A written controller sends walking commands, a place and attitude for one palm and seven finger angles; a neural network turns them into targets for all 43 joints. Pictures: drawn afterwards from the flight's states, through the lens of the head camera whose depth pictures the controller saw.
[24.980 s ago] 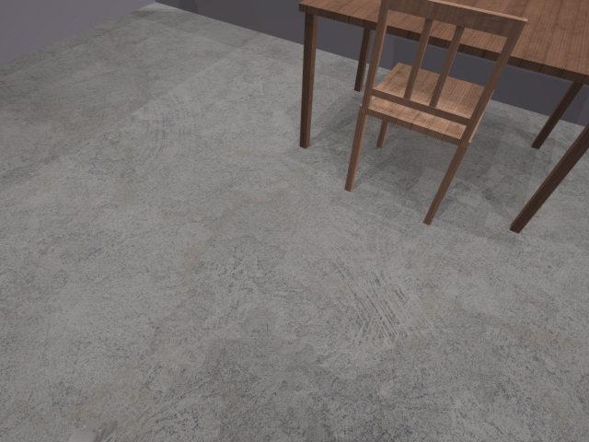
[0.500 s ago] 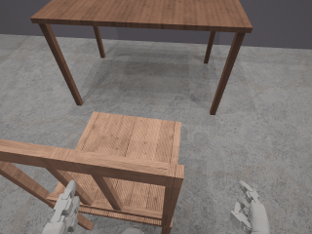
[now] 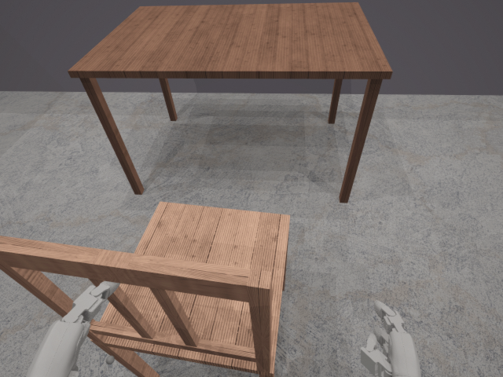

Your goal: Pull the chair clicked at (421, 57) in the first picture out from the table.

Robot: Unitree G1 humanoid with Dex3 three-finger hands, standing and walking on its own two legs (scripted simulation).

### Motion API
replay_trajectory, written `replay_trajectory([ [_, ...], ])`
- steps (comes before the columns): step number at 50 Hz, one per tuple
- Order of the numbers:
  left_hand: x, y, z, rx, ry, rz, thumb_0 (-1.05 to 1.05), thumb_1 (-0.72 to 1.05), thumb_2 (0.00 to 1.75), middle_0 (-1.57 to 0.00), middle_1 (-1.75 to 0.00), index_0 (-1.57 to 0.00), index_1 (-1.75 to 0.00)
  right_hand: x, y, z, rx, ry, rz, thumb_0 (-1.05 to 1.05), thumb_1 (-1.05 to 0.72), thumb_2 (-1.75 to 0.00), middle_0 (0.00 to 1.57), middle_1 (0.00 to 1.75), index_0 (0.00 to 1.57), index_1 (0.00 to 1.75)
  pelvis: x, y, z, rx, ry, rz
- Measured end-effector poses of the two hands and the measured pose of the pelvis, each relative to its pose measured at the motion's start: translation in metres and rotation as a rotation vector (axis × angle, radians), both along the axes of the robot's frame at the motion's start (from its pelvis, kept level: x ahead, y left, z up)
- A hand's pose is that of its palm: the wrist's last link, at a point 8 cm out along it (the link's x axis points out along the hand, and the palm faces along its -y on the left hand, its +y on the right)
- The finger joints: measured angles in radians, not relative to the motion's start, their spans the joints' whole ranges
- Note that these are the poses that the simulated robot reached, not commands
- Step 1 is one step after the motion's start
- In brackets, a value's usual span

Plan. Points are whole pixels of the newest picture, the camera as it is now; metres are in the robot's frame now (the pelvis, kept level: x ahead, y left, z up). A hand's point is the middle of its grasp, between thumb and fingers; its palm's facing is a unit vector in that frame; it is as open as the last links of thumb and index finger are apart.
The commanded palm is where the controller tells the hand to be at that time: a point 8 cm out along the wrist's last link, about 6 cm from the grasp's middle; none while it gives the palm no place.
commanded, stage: draw the hand back to the body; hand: left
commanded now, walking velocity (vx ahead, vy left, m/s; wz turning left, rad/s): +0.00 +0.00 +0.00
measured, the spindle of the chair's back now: (127, 309) +0.24 +0.26 -0.05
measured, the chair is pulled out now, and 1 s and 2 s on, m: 0.72 0.71 0.70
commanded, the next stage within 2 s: step back with the hand held close in 0.84 s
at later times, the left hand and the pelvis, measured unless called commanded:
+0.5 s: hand (84, 330) +0.16 +0.24 +0.07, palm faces +0.18 -0.81 -0.56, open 7.1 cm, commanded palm +0.16 +0.29 +0.21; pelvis +0.03 -0.01 +0.02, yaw +2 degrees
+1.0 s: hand (90, 326) +0.17 +0.24 +0.07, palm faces +0.24 -0.80 -0.55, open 6.4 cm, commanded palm +0.17 +0.28 +0.21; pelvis +0.04 -0.03 +0.02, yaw +2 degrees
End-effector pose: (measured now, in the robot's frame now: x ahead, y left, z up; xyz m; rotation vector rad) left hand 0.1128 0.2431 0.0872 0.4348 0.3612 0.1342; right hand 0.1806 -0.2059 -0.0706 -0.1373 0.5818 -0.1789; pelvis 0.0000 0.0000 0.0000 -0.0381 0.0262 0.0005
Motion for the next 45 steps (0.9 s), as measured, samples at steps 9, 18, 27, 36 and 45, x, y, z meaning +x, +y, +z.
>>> replay_trajectory([
  [9, 0.008, 0.015, 0.011, 0.047, 0.036, 0.09, 0.0, 0.1, 0.5, -0.11, -0.14, -0.44, -0.27, 0.013, -0.005, 0.013, -0.028, -0.008, 0.062, 0.02, -0.9, -0.9, 0.2, 0.3, 0.2, 0.3, 0.01, -0.003, 0.016, 0.014, -0.051, 0.005],
  [18, 0.016, 0.026, 0.018, 0.09, 0.078, 0.167, 0.0, 0.42, 0.66, -0.15, -0.2, -0.48, -0.32, 0.034, -0.009, 0.014, -0.034, -0.008, 0.117, 0.02, -0.9, -0.9, 0.2, 0.3, 0.2, 0.3, 0.025, -0.008, 0.021, 0.029, -0.069, 0.016],
  [27, 0.025, 0.033, 0.023, 0.134, 0.112, 0.227, 0.01, 0.73, 0.81, -0.19, -0.27, -0.5, -0.37, 0.051, -0.009, 0.009, -0.009, -0.003, 0.161, 0.02, -0.9, -0.9, 0.2, 0.3, 0.2, 0.3, 0.037, -0.014, 0.021, 0.04, -0.064, 0.031],
  [36, 0.027, 0.029, 0.023, 0.137, 0.12, 0.267, 0.01, 0.87, 0.88, -0.21, -0.3, -0.48, -0.39, 0.056, -0.011, 0.003, 0.01, 0.012, 0.188, 0.02, -0.9, -0.9, 0.2, 0.3, 0.2, 0.3, 0.042, -0.021, 0.02, 0.047, -0.056, 0.038],
  [45, 0.026, 0.025, 0.022, 0.135, 0.118, 0.285, 0.01, 0.9, 0.89, -0.21, -0.3, -0.45, -0.39, 0.054, -0.017, 0.0, 0.016, 0.021, 0.186, 0.02, -0.9, -0.9, 0.2, 0.3, 0.2, 0.3, 0.043, -0.026, 0.02, 0.05, -0.055, 0.042],
])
